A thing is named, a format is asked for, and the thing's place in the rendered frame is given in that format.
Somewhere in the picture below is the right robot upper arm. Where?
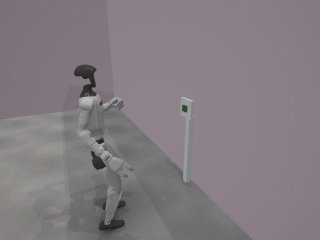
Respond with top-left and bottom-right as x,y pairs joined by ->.
77,97 -> 95,139

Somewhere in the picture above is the robot right thigh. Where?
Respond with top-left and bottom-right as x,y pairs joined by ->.
92,153 -> 122,196

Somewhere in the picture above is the left robot forearm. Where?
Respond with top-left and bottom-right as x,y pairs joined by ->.
103,102 -> 111,112

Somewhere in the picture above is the robot left thigh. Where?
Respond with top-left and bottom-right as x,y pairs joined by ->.
105,139 -> 123,178

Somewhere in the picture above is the button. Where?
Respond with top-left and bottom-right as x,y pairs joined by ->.
182,105 -> 188,113

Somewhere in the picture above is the robot left hand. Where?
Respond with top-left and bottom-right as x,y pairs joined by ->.
109,97 -> 124,110

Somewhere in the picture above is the robot right hand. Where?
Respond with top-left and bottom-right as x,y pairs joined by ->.
108,157 -> 134,178

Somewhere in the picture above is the right robot forearm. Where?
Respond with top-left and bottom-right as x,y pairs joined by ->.
79,131 -> 113,163

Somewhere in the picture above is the robot thigh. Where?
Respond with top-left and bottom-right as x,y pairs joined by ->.
92,153 -> 122,196
105,139 -> 123,178

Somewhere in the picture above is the panel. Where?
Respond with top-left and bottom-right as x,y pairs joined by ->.
180,97 -> 195,183

